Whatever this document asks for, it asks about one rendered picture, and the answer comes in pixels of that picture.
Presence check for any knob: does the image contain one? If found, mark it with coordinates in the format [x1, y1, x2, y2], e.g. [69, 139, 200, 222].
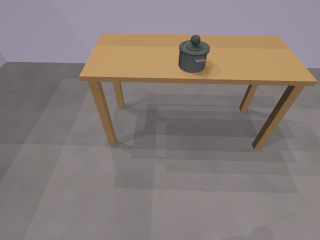
[190, 35, 201, 46]

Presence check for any lid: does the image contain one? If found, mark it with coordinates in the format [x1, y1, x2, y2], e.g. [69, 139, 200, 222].
[179, 40, 210, 57]

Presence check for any pot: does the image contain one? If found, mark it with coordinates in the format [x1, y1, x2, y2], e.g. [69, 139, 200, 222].
[178, 50, 207, 73]

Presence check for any table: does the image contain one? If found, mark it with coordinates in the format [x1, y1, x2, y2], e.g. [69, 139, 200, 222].
[79, 33, 318, 150]

